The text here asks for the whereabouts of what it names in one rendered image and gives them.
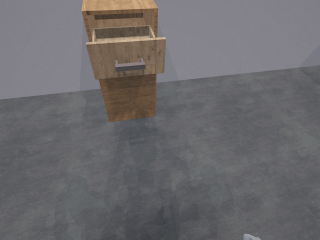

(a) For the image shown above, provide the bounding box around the cabinet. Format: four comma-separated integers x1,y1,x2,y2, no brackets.
81,0,158,122

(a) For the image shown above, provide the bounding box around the drawer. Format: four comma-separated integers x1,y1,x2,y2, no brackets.
86,25,166,80

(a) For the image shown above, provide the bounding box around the handle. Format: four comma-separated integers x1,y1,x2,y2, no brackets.
115,58,146,72

